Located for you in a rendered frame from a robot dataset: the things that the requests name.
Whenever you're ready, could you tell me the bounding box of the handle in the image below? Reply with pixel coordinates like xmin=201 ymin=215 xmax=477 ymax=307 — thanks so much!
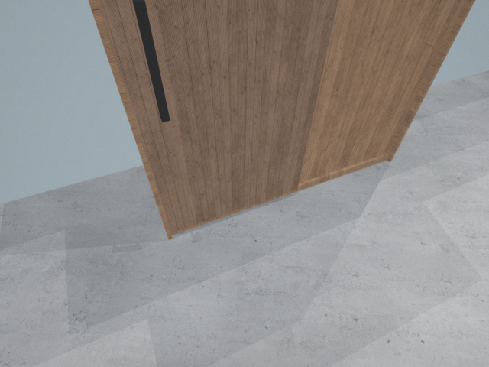
xmin=432 ymin=0 xmax=466 ymax=52
xmin=133 ymin=0 xmax=170 ymax=122

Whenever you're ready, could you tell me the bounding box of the wardrobe door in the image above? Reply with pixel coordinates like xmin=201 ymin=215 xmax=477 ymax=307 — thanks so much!
xmin=99 ymin=0 xmax=338 ymax=233
xmin=299 ymin=0 xmax=455 ymax=183

